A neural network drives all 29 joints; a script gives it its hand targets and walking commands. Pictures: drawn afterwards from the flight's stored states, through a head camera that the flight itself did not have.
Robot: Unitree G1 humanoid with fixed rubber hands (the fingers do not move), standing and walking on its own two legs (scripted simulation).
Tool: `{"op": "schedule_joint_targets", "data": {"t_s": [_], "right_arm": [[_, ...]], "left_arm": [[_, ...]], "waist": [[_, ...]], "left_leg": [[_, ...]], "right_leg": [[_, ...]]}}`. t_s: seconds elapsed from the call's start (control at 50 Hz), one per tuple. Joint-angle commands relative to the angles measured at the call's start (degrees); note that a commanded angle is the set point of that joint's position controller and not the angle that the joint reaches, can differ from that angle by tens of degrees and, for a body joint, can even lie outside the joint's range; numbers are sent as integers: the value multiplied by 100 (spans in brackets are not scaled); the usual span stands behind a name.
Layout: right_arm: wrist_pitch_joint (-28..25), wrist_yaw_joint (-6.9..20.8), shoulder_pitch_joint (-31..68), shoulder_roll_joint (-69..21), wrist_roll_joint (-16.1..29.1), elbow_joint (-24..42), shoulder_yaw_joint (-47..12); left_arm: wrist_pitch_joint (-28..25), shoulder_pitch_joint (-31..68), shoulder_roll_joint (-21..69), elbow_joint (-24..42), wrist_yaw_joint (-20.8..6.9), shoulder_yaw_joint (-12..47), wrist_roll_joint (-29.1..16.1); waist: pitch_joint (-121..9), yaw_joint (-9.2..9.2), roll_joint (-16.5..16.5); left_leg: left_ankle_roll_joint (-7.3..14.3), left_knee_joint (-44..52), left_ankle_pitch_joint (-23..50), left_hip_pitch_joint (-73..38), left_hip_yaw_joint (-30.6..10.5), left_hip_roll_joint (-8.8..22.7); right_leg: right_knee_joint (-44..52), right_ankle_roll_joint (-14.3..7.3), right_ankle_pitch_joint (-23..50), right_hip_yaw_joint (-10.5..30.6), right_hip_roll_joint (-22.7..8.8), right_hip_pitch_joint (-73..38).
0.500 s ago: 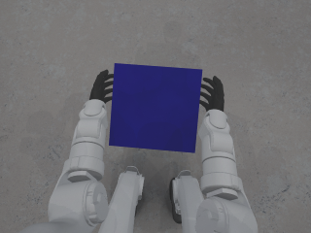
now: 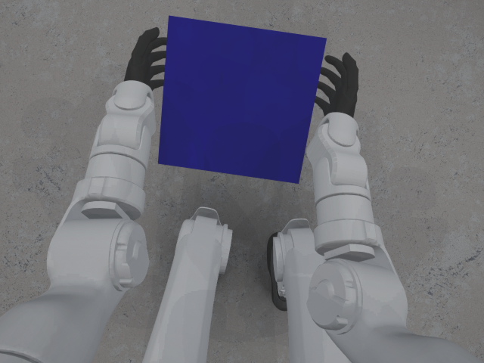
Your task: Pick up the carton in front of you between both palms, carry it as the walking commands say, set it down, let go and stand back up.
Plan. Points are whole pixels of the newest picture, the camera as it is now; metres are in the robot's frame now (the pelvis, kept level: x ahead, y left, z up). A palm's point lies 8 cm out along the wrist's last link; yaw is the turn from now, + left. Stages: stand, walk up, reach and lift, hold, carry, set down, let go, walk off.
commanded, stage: set down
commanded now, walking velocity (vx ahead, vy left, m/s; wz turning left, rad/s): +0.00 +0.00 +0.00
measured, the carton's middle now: (240, 105) +0.50 +0.06 -0.21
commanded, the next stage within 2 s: none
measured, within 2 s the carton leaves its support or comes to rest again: rests again in 1.20 s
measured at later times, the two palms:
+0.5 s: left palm (156, 86) +0.52 +0.23 -0.25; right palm (307, 119) +0.50 -0.07 -0.24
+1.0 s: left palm (159, 85) +0.53 +0.22 -0.25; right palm (311, 115) +0.51 -0.08 -0.25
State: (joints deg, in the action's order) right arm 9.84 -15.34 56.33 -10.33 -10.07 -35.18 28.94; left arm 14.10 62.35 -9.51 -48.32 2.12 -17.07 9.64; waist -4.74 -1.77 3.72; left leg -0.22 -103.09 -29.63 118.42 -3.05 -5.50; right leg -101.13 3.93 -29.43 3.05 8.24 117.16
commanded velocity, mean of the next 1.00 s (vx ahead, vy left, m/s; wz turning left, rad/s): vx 0.00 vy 0.00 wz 0.00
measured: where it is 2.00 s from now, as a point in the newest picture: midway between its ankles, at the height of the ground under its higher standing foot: (240, 281)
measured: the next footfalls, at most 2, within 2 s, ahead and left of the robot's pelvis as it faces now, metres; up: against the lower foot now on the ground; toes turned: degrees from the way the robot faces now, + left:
none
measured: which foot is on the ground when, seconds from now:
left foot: down 0.00-1.00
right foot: down 0.00-1.00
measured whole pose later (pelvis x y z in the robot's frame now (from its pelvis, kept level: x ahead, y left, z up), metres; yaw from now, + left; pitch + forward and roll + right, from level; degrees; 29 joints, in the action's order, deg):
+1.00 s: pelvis -0.01 +0.00 -0.10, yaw -2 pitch +38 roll -4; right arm 8.8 -10.9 73.7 -3.2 -7.0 -47.2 31.3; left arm 11.6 83.5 -20.3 -64.4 -4.0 -14.7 9.1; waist 13.8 -2.7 5.8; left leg 0.3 -125.0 -33.9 129.2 -2.2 -3.6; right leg -122.0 5.5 -32.7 0.9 11.4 128.3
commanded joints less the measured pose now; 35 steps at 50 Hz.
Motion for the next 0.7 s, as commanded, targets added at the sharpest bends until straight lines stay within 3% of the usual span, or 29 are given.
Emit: {"op": "schedule_joint_targets", "data": {"t_s": [0.0,0.24,0.38,0.42,0.54,0.68], "right_arm": [[96,1417,3528,-4515,456,-538,-2926],[65,1338,4466,-4083,698,-661,-2673],[-39,1307,4981,-3861,1031,-511,-2845],[-57,1308,5162,-3852,1125,-438,-2988],[-62,1439,4913,-4036,1147,-682,-3011],[-30,1518,4857,-3710,942,-1079,-2562]], "left_arm": [[-306,3249,4652,365,-1469,2227,-634],[-337,4113,4109,-42,-1485,2254,-860],[-446,4634,3872,-114,-1447,2579,-1235],[-476,4861,3928,38,-1467,2667,-1396],[-471,4217,3965,-507,-1502,2373,-1278],[-449,4108,3673,-982,-1624,1929,-914]], "waist": [[-5832,-316,-550],[-5615,-349,-638],[-5731,-340,-742],[-5827,-398,-609],[-4975,-485,-273],[-4055,-539,-183]], "left_leg": [[-83,928,1582,-3556,380,-193],[-70,113,1574,-3143,365,-68],[-67,-384,1974,-3366,326,9],[-43,-473,2135,-3251,276,11],[59,-664,2331,-3023,131,1],[159,-731,1582,-2181,179,29]], "right_leg": [[336,-70,1075,-682,416,-2477],[-603,-66,973,-821,393,-1860],[-1139,-60,1203,-893,349,-1776],[-1264,-102,1342,-876,345,-1902],[-1413,-40,1302,-890,373,-1308],[-1418,-68,877,-825,395,-1075]]}}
